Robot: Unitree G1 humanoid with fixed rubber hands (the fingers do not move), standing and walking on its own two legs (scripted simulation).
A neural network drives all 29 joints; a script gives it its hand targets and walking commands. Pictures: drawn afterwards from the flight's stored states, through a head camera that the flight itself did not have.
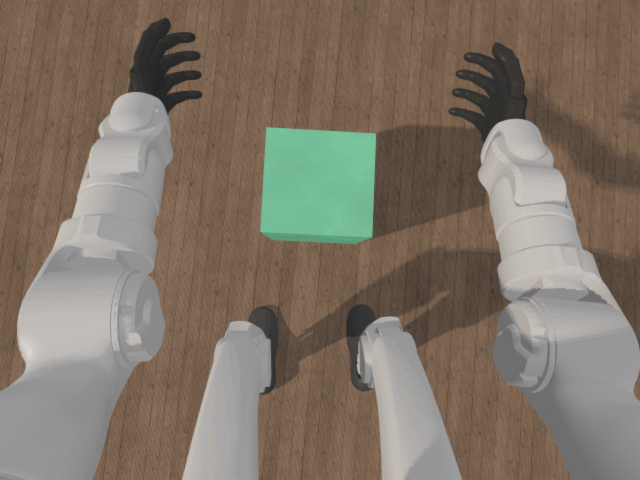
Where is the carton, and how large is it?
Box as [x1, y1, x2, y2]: [260, 127, 375, 243]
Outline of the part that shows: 266,127 260,231 271,239 356,243 371,237 375,133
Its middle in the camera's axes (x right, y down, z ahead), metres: +0.00 -0.09 +0.85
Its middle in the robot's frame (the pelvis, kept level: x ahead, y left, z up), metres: +0.50 -0.02 -0.51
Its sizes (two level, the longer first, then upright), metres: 0.210 0.200 0.250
